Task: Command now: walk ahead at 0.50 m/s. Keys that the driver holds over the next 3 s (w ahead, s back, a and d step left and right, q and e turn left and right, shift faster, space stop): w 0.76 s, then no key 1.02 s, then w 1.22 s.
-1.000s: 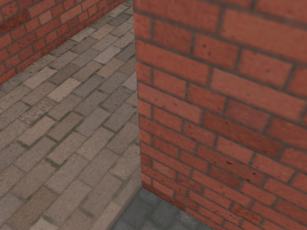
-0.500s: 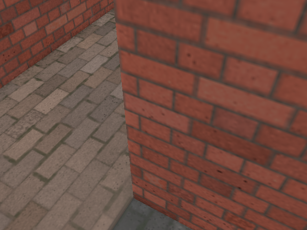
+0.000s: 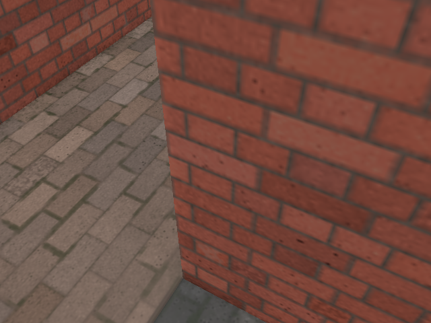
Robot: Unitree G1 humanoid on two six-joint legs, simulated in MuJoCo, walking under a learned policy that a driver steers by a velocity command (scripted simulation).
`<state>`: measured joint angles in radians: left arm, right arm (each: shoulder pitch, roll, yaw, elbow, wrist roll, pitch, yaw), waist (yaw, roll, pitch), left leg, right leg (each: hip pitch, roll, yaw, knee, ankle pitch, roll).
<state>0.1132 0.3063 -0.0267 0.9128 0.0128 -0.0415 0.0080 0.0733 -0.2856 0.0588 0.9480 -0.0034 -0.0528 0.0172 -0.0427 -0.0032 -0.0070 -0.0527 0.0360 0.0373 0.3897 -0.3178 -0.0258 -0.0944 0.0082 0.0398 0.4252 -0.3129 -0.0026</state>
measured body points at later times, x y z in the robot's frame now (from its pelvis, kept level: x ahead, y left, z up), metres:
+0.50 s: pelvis +0.00 +0.00 +0.01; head -0.01 +0.00 +0.46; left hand +0.16 +0.27 -0.10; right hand +0.13 -0.28 -0.11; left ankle -0.07 +0.13 -0.74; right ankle -0.05 -0.12 -0.74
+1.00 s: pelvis -0.01 -0.01 +0.01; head -0.01 +0.00 +0.46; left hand +0.13 +0.28 -0.11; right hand +0.10 -0.29 -0.11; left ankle -0.07 +0.13 -0.74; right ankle -0.05 -0.12 -0.74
